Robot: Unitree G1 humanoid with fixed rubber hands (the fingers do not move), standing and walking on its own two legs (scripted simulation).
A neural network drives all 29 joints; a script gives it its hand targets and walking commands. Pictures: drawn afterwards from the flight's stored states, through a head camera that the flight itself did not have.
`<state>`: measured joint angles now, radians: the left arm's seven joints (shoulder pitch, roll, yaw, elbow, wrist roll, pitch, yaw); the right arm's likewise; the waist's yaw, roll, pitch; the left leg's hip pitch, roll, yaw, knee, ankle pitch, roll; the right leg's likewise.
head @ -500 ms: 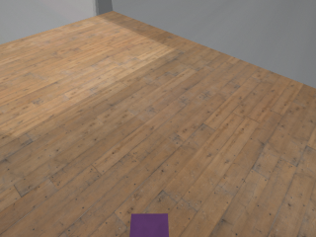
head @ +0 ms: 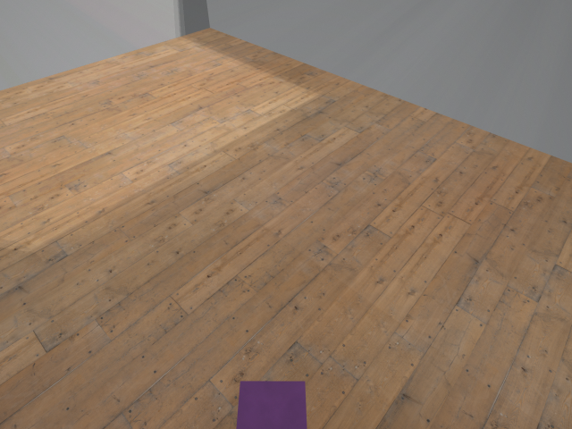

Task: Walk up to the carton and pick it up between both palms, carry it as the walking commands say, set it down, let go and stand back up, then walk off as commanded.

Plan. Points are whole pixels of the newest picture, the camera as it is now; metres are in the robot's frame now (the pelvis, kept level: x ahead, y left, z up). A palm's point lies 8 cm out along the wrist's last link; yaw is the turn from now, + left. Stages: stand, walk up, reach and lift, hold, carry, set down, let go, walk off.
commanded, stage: stand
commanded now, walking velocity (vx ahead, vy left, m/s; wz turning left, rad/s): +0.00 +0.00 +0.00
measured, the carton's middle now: out of the picture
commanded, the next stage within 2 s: walk off in 1.80 s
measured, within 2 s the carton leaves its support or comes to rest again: neither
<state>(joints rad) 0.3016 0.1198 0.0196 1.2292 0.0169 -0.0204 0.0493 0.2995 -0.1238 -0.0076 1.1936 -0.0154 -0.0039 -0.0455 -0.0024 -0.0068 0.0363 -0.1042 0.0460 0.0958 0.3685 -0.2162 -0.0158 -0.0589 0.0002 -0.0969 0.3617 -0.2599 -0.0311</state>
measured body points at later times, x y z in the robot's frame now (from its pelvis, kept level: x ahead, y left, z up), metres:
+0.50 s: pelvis -0.02 -0.01 +0.00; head -0.01 -0.01 +0.45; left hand -0.02 +0.24 -0.16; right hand -0.03 -0.25 -0.16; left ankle -0.01 +0.13 -0.75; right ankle -0.04 -0.09 -0.75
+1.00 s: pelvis -0.01 +0.00 +0.00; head +0.00 +0.00 +0.45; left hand +0.07 +0.29 -0.13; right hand +0.08 -0.30 -0.13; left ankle -0.01 +0.13 -0.75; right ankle -0.04 -0.09 -0.75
